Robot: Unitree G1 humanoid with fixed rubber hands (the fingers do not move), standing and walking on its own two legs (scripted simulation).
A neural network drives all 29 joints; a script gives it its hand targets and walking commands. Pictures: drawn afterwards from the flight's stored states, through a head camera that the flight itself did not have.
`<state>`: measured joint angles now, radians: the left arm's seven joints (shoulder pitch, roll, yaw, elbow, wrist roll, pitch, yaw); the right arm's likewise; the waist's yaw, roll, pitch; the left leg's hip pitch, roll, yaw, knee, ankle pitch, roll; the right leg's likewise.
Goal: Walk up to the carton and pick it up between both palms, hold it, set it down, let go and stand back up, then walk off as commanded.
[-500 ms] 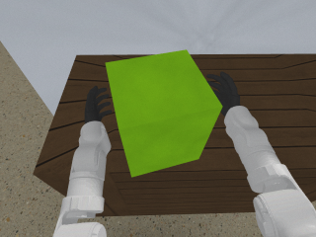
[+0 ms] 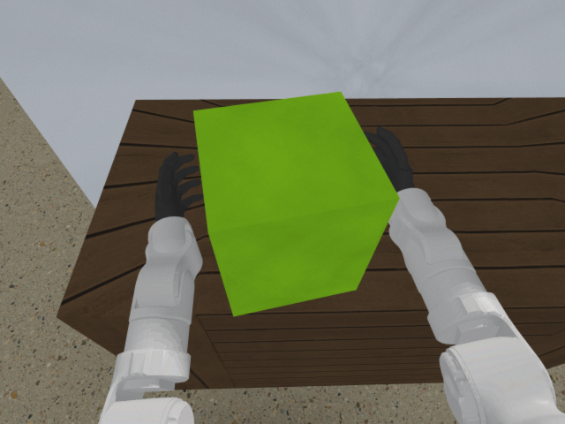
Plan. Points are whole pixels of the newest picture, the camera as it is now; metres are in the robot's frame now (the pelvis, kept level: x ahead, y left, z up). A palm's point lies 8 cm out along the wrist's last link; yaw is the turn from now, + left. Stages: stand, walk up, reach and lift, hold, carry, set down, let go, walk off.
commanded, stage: reach and lift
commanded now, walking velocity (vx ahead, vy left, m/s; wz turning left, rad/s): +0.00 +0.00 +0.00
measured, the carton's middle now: (284, 210) +0.42 +0.02 +0.05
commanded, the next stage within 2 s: none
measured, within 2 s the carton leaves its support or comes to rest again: leaves its support in 0.50 s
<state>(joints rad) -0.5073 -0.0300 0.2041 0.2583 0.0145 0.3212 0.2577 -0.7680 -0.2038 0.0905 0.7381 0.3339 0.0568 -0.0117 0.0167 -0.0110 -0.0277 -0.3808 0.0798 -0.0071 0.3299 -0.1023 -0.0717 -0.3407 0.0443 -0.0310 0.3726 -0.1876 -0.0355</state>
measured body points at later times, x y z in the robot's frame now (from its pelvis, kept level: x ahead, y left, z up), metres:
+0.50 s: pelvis +0.00 +0.00 +0.00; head +0.04 +0.01 +0.45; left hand +0.38 +0.18 +0.10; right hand +0.44 -0.12 +0.12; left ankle +0.03 +0.17 -0.74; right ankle -0.01 -0.09 -0.74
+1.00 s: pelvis -0.02 +0.01 +0.00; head -0.01 +0.01 +0.45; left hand +0.36 +0.18 +0.13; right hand +0.41 -0.13 +0.14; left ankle +0.03 +0.17 -0.74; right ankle -0.01 -0.09 -0.74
